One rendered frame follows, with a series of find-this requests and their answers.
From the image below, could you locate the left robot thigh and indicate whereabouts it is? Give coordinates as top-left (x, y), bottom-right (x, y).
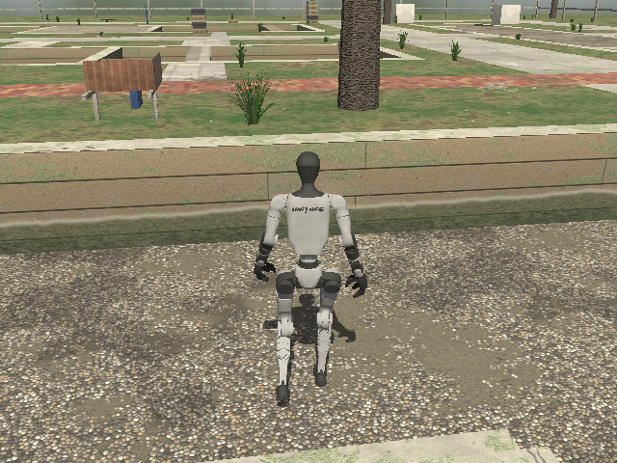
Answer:
top-left (276, 270), bottom-right (295, 337)

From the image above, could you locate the robot right upper arm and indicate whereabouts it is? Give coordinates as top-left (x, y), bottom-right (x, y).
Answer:
top-left (328, 194), bottom-right (354, 248)

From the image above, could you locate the right robot forearm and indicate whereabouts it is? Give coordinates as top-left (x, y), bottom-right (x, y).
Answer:
top-left (344, 232), bottom-right (364, 277)

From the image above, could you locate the right robot hand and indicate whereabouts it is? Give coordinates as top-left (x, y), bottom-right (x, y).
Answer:
top-left (345, 273), bottom-right (367, 298)

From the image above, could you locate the left robot forearm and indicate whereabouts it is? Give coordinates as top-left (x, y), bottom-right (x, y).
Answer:
top-left (255, 232), bottom-right (273, 266)

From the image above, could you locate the robot left upper arm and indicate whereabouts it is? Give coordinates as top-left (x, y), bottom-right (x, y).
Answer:
top-left (263, 194), bottom-right (288, 246)

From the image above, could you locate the humanoid robot torso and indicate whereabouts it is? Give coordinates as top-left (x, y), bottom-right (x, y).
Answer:
top-left (286, 189), bottom-right (331, 289)

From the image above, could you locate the left robot hand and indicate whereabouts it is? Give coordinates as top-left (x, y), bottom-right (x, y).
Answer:
top-left (254, 262), bottom-right (276, 282)

